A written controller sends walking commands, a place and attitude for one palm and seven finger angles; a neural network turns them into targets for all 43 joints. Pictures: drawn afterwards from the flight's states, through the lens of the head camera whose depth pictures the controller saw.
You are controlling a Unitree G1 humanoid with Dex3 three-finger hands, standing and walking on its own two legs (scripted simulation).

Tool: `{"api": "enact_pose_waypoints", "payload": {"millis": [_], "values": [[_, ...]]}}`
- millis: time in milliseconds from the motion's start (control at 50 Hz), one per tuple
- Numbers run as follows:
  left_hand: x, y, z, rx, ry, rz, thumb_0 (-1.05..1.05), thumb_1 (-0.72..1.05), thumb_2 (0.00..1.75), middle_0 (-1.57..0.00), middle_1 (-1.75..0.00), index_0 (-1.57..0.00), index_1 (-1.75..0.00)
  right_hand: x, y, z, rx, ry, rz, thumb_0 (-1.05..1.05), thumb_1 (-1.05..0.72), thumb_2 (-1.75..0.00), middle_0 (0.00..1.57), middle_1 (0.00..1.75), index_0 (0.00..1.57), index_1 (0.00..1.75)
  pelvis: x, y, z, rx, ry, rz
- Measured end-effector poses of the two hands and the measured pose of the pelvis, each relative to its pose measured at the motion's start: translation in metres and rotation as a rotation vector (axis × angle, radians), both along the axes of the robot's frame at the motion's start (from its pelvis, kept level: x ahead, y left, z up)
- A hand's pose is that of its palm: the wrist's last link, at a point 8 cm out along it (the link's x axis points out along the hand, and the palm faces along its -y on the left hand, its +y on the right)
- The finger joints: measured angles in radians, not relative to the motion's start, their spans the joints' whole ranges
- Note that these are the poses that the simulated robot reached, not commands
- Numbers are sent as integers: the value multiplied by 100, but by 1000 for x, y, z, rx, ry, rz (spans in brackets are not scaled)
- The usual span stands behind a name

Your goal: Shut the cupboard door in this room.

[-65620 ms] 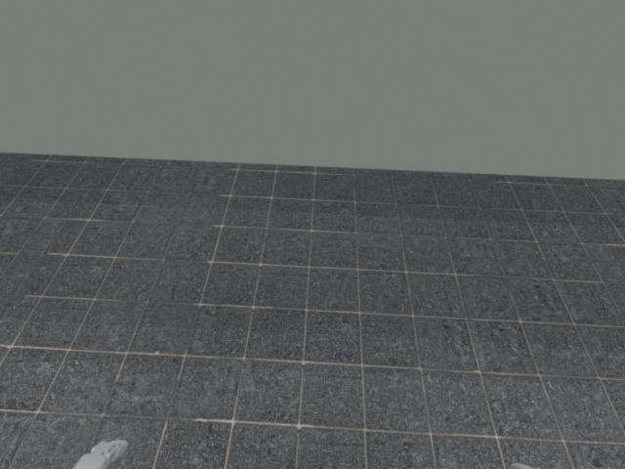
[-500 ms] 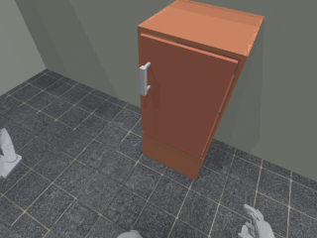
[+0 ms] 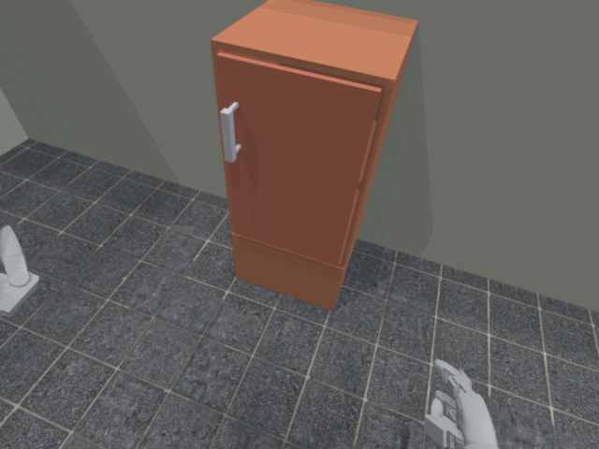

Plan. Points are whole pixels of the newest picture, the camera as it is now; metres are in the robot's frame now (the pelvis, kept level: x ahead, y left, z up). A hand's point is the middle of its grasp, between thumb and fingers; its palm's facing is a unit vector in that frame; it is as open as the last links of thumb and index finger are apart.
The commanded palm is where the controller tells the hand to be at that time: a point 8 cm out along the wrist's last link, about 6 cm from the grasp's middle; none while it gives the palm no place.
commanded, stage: stop stepping back and stand still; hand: left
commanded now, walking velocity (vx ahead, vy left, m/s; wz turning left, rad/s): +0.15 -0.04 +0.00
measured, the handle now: (232, 132) +0.81 +0.20 -0.03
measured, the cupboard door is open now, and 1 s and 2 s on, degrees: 0 0 0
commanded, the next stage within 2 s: let the arm hang, fingers relaxed in 1.38 s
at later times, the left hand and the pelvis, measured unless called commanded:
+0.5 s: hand out of the picture +0.15 +0.26 +0.17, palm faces +0.44 -0.79 -0.41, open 7.4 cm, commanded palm +0.08 +0.30 +0.18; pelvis -0.07 +0.00 +0.00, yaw -1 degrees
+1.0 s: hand (2, 353) +0.17 +0.27 +0.16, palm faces +0.43 -0.80 -0.42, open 7.4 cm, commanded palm +0.10 +0.31 +0.18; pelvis -0.04 +0.01 +0.00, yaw -1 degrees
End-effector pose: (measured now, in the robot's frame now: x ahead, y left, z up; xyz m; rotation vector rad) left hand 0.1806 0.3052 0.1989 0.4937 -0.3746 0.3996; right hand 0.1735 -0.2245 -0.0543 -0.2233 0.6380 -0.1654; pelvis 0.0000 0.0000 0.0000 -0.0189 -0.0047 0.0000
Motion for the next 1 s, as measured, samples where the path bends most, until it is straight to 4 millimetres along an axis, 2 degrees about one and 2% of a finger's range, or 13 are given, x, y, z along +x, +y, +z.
{"api": "enact_pose_waypoints", "payload": {"millis": [60, 140, 240, 320, 400, 440, 520, 580, 620, 740, 840, 920, 1000], "values": [[-10, -5, -8, 14, 87, -15, 1, 89, 90, -21, -30, -21, -31, -29, -13, 6, 4, -28, -53, 1, -91, -90, 21, 30, 20, 30, -15, -3, 1, 6, -8, -9], [-45, -18, -13, 37, 173, -37, 1, 89, 90, -21, -30, -21, -31, -71, -30, -1, -24, 43, -84, 1, -91, -90, 20, 30, 20, 30, -32, -7, 3, 4, -12, 13], [-83, -14, -3, 45, 90, -2, 1, 88, 90, -22, -30, -21, -31, -119, -44, -12, -91, 204, -91, 1, -91, -90, 20, 30, 20, 30, -44, -4, 6, 35, -4, -33], [-86, 7, -2, 11, -30, 59, 1, 88, 90, -22, -30, -21, -31, -138, -43, -23, -127, 199, -111, 2, -91, -90, 20, 30, 20, 30, -53, 9, -4, -3, -4, -19], [-75, 16, -9, -24, -40, 79, 1, 89, 90, -21, -30, -21, -31, -146, -26, -31, -68, 158, -131, 2, -91, -90, 20, 30, 20, 30, -67, 12, -8, 16, -41, -13], [-72, 11, -12, -22, 6, 66, 1, 89, 90, -21, -30, -21, -31, -148, -14, -31, -14, 134, -129, 2, -91, -90, 20, 30, 20, 30, -70, 8, -5, 19, -42, -15], [-78, -12, -15, 22, 90, 14, 1, 89, 90, -21, -30, -20, -31, -145, 1, -34, 69, 112, -94, 2, -91, -90, 20, 30, 20, 30, -69, -3, -4, 24, -27, -27], [-87, -28, -14, 68, 108, -13, 1, 89, 90, -21, -30, -21, -31, -137, 1, -43, 85, 134, -52, 2, -90, -90, 21, 30, 20, 30, -72, -10, -8, 23, -15, -27], [-91, -32, -8, 68, 95, -12, 1, 88, 90, -21, -30, -21, -31, -134, -3, -45, 74, 171, -24, 2, -90, -90, 21, 30, 20, 30, -73, -12, -5, 25, -18, -15], [-96, -15, 5, 69, 88, 75, 1, 88, 90, -22, -30, -21, -31, -116, -23, -32, 30, 167, -34, 2, -91, -90, 21, 30, 20, 30, -63, -10, 7, 49, -5, -14], [-84, 0, -8, 6, 109, 118, 1, 88, 90, -21, -30, -21, -31, -95, -32, -24, -27, 129, -37, 2, -91, -90, 20, 30, 20, 30, -54, -1, 7, 37, -6, -1], [-71, 3, -22, -41, 120, 85, 1, 89, 90, -21, -30, -21, -31, -76, -27, -19, -56, 107, -44, 2, -91, -90, 20, 30, 20, 30, -47, 9, 2, 23, -13, -3], [-57, 4, -21, -29, 136, 39, 1, 89, 90, -21, -30, -21, -31, -60, -11, -7, -43, 66, -36, 2, -91, -90, 20, 30, 20, 30, -41, 15, 4, 23, -6, -20]]}}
